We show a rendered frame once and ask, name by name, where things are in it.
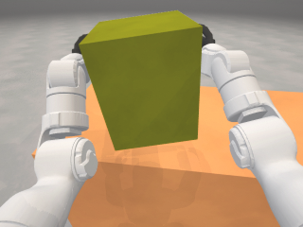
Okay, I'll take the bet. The right robot upper arm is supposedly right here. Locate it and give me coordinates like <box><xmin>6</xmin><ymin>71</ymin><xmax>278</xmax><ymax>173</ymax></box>
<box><xmin>228</xmin><ymin>115</ymin><xmax>303</xmax><ymax>227</ymax></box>

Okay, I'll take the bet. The left robot hand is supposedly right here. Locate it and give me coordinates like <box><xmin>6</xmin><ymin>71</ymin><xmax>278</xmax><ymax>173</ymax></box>
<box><xmin>72</xmin><ymin>34</ymin><xmax>88</xmax><ymax>54</ymax></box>

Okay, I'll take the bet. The robot left forearm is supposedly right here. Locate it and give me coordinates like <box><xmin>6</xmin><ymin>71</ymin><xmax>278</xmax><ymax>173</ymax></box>
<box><xmin>34</xmin><ymin>53</ymin><xmax>90</xmax><ymax>176</ymax></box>

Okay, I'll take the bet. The robot right forearm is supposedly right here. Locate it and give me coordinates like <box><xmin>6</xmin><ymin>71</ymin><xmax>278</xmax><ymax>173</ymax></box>
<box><xmin>201</xmin><ymin>44</ymin><xmax>297</xmax><ymax>156</ymax></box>

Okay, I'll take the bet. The pedestal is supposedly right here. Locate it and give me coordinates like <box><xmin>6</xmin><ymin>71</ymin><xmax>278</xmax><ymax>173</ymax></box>
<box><xmin>31</xmin><ymin>83</ymin><xmax>303</xmax><ymax>227</ymax></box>

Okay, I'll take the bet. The left robot upper arm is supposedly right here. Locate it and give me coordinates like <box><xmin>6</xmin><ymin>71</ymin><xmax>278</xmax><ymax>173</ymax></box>
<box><xmin>0</xmin><ymin>137</ymin><xmax>98</xmax><ymax>227</ymax></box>

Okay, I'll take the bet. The carton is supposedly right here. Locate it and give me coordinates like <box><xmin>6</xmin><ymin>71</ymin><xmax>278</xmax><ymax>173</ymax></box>
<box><xmin>79</xmin><ymin>10</ymin><xmax>203</xmax><ymax>151</ymax></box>

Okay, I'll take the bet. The right robot hand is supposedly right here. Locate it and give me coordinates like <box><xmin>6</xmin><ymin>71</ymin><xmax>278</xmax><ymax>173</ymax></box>
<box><xmin>199</xmin><ymin>24</ymin><xmax>215</xmax><ymax>48</ymax></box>

